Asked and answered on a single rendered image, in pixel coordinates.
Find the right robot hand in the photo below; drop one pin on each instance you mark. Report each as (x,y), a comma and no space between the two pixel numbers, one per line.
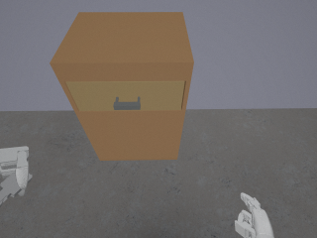
(256,223)

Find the cabinet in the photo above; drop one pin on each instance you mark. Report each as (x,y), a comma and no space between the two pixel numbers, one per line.
(128,46)

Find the drawer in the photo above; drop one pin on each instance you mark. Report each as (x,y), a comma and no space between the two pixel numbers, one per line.
(101,95)

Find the left robot hand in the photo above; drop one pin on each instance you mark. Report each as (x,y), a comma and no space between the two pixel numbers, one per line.
(14,168)

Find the handle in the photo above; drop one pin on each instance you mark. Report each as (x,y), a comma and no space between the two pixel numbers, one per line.
(128,105)

